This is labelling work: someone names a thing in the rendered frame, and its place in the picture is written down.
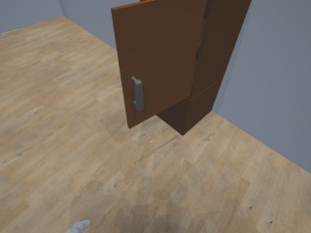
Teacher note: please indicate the robot left hand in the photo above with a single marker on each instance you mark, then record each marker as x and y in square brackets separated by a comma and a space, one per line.
[79, 227]

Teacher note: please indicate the cupboard door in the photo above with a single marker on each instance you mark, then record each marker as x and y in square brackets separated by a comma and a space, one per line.
[156, 43]

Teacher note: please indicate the handle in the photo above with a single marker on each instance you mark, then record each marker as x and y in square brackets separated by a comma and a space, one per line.
[138, 88]

